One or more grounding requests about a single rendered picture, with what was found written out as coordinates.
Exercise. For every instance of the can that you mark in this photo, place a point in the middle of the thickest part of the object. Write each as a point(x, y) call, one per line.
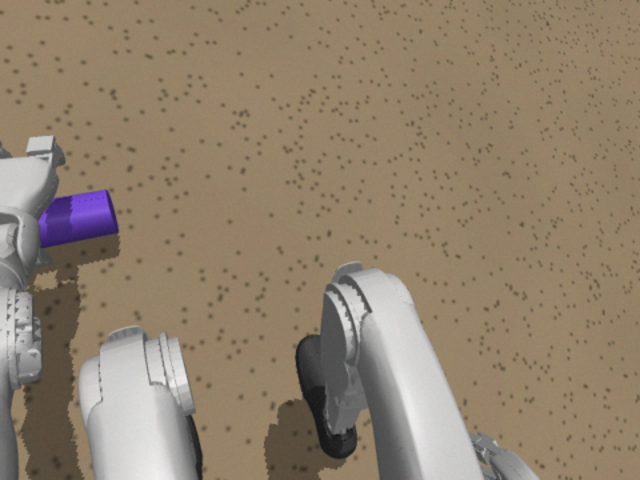
point(77, 217)

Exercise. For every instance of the left robot foot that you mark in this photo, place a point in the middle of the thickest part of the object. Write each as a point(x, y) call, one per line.
point(197, 447)

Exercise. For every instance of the left robot arm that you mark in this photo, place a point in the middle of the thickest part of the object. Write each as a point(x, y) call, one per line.
point(21, 347)

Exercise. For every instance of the left robot hand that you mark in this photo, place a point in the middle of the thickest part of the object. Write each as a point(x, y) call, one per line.
point(30, 183)

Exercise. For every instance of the right robot foot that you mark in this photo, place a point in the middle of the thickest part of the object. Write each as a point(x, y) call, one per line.
point(312, 383)

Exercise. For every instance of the right robot hand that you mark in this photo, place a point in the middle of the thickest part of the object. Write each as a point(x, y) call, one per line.
point(505, 464)

